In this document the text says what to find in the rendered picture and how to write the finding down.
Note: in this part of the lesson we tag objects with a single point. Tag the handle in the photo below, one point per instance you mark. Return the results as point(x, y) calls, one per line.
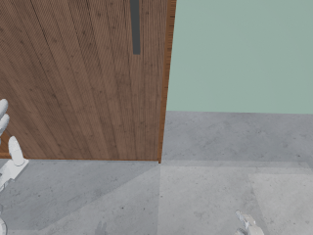
point(135, 26)

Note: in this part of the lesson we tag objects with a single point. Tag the robot left hand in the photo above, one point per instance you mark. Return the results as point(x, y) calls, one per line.
point(13, 168)

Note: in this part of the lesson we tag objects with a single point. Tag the wardrobe door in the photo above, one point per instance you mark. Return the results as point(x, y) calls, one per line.
point(75, 90)
point(4, 146)

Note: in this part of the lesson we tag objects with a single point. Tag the robot right hand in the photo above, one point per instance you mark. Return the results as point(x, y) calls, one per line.
point(248, 223)

